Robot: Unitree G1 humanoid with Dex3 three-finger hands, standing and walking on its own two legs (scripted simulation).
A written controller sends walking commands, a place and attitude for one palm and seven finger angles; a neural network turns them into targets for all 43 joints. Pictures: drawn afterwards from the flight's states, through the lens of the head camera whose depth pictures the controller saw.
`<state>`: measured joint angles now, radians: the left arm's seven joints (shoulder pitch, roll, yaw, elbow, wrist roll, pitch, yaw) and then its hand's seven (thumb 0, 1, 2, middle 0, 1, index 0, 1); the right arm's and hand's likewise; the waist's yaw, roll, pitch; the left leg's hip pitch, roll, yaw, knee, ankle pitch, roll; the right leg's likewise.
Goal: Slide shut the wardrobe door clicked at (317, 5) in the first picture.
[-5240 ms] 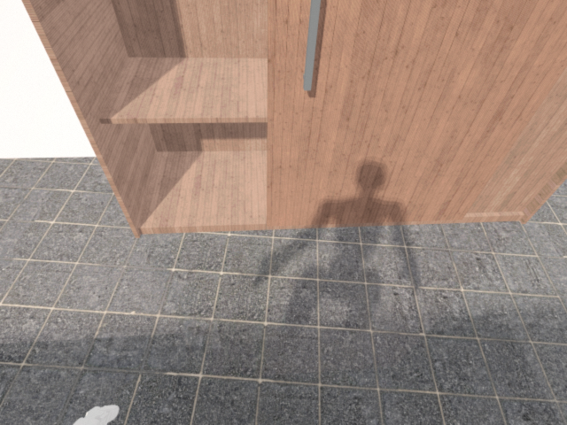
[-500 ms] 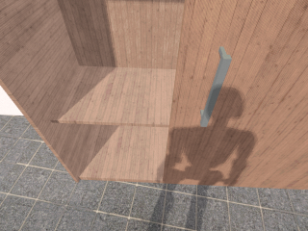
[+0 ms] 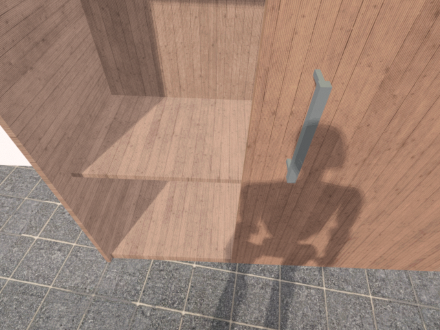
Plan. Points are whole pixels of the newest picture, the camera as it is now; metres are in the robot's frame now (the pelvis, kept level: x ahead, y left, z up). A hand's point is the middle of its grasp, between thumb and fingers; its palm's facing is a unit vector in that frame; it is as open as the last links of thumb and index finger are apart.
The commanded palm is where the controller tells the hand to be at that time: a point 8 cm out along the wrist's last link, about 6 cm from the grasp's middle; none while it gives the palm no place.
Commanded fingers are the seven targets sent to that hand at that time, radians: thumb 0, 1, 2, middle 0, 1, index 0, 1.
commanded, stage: look again from close up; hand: right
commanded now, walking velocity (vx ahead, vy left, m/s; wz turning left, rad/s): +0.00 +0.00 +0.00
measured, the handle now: (302, 133) +0.49 -0.14 +0.10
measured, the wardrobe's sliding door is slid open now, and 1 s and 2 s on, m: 0.56 0.56 0.56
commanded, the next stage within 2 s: raise the hand with hooked fingers in 0.52 s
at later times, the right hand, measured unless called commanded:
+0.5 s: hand out of the picture -0.03 -0.15 -0.18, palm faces +0.05 +0.98 -0.18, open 7.4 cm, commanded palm none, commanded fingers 0.00 -0.90 -0.90 0.20 0.30 0.20 0.30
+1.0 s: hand (321, 323) +0.15 -0.15 -0.01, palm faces -0.08 +1.00 +0.02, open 8.3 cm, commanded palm +0.11 -0.23 -0.03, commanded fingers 0.00 -0.43 -0.70 0.23 0.60 0.23 0.60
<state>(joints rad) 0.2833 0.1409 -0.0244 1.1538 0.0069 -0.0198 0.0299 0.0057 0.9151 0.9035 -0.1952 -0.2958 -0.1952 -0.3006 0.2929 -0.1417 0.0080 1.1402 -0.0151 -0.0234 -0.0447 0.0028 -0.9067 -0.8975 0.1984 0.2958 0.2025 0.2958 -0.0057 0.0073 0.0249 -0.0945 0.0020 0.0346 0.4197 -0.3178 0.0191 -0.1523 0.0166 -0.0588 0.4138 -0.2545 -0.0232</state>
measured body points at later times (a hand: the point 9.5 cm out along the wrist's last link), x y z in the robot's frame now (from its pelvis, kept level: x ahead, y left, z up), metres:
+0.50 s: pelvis +0.00 +0.01 +0.00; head +0.01 +0.01 +0.45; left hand -0.01 +0.22 -0.16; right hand -0.03 -0.21 -0.16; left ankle -0.06 +0.10 -0.74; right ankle -0.02 -0.10 -0.74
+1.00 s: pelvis -0.06 +0.01 -0.06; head -0.04 +0.01 +0.39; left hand +0.16 +0.27 -0.09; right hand +0.15 -0.20 -0.01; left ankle -0.06 +0.10 -0.74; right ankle -0.02 -0.10 -0.74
